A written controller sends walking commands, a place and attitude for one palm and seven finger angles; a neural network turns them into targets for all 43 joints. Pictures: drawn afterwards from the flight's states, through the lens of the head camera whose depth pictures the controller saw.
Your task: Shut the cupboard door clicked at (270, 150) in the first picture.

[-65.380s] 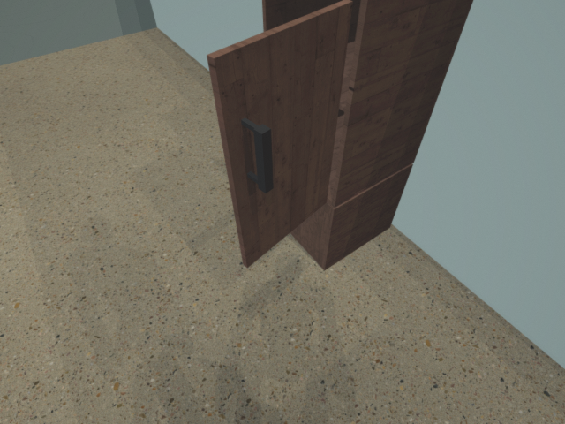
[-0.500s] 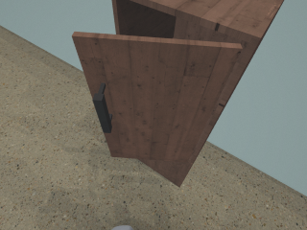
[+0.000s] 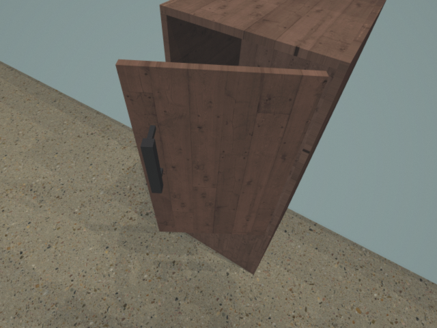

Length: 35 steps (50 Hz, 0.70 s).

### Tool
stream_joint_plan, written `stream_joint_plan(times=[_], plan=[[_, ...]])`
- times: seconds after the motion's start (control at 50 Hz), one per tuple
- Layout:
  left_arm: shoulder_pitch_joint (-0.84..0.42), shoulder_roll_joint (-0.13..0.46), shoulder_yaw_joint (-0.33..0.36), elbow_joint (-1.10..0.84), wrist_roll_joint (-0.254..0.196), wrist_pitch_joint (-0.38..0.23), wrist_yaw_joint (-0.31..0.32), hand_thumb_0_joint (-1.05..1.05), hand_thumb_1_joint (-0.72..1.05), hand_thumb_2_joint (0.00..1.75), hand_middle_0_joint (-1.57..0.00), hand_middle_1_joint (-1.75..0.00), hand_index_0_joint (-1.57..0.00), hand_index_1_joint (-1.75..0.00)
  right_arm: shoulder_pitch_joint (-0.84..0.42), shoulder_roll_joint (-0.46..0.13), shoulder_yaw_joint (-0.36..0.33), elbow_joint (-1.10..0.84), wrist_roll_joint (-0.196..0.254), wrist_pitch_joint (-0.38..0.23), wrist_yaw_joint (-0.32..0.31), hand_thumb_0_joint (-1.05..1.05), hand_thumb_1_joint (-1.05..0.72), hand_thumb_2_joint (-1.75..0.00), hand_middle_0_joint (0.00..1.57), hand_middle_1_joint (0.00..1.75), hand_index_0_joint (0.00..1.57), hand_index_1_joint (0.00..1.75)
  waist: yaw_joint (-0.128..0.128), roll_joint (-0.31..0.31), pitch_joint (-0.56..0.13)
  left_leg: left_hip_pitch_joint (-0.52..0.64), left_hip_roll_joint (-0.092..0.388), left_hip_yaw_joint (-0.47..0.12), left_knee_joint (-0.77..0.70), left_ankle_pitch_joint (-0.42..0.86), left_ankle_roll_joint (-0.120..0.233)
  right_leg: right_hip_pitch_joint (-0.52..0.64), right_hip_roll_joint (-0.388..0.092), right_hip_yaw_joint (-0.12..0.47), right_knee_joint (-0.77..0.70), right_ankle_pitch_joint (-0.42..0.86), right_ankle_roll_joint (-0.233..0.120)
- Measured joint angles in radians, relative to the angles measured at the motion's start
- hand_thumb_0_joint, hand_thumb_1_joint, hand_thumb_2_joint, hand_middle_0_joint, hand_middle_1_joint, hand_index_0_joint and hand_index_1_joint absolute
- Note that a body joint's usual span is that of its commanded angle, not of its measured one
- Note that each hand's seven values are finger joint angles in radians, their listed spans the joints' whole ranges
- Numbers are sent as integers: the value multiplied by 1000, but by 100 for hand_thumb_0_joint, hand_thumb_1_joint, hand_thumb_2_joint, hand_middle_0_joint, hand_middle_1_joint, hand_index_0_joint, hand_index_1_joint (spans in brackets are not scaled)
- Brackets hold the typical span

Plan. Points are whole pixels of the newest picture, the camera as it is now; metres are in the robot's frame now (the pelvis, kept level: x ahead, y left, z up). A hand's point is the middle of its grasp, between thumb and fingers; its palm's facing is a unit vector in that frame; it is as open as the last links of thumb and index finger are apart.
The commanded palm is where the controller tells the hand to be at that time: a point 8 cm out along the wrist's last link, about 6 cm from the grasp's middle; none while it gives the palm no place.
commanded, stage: come to a stop and stand still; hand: left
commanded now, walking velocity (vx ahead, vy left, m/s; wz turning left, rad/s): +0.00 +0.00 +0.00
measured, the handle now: (154, 160) +0.42 +0.17 +0.05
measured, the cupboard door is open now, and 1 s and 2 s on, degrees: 31 31 31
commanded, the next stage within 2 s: look again from close up in 0.62 s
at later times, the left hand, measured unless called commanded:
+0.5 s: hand out of the picture -0.08 +0.10 -0.18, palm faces +0.06 -0.99 -0.11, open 7.4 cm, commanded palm none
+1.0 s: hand out of the picture -0.01 +0.14 -0.18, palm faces +0.07 -0.98 -0.20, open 7.4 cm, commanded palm none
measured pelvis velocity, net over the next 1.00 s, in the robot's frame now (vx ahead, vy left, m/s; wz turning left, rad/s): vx -0.01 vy -0.03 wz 0.04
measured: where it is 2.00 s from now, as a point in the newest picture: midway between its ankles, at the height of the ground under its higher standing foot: outside the picture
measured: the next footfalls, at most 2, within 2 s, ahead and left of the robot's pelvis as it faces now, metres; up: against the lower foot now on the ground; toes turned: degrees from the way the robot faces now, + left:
none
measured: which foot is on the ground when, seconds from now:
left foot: down 0.00-1.00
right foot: down 0.00-1.00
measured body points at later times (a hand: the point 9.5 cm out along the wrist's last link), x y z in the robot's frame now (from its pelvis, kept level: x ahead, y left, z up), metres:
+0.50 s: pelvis -0.02 -0.03 +0.00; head -0.02 -0.02 +0.45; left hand -0.08 +0.16 -0.16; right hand -0.08 -0.23 -0.16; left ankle +0.03 +0.05 -0.74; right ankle -0.05 -0.15 -0.74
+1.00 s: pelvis -0.01 -0.03 -0.01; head -0.02 -0.03 +0.44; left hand -0.01 +0.19 -0.16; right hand +0.02 -0.26 -0.16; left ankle +0.03 +0.05 -0.74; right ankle -0.05 -0.15 -0.74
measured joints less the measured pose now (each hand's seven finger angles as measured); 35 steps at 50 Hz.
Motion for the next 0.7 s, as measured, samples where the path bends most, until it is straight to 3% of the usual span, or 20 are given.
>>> stream_joint_plan(times=[0.08,0.38,0.7], plan=[[26,-27,-17,31,-2,-13,-3,1,91,90,-20,-30,-20,-30,37,-18,-1,37,2,8,7,0,-93,-90,20,30,20,30,-16,37,-9,14,11,-11,-17,17,-19,18,13,-9,-28,22,18],[125,-75,-31,68,-10,-23,-1,1,91,90,-20,-30,-20,-30,178,44,18,118,-1,12,6,1,-91,-90,19,30,20,30,-23,23,-21,0,42,-34,-33,54,-43,7,47,-29,-40,47,-15],[158,-110,-35,74,-10,-38,4,1,91,90,-20,-30,-20,-30,132,82,21,98,-2,-4,-4,1,-92,-90,19,30,20,30,-10,22,-25,-20,60,-39,-1,38,-55,-5,64,-31,-26,38,-28]])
